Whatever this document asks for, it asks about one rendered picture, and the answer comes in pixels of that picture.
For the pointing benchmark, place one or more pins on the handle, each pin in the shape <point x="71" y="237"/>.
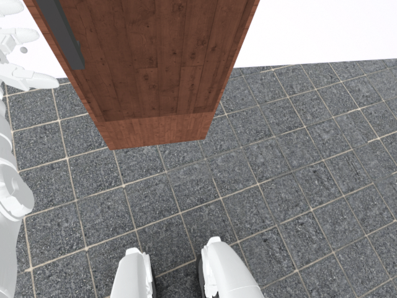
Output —
<point x="55" y="16"/>

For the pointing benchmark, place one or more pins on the left robot thigh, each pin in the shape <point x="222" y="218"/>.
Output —
<point x="133" y="274"/>

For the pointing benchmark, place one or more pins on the right robot shin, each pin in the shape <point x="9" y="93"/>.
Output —
<point x="210" y="283"/>

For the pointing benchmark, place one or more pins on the robot left upper arm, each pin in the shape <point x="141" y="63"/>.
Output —
<point x="16" y="200"/>

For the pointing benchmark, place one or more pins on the cupboard door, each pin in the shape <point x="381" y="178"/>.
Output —
<point x="153" y="58"/>

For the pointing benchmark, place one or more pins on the robot left hand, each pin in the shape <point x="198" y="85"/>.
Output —
<point x="14" y="75"/>

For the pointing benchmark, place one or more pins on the left robot forearm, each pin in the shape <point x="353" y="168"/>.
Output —
<point x="6" y="156"/>

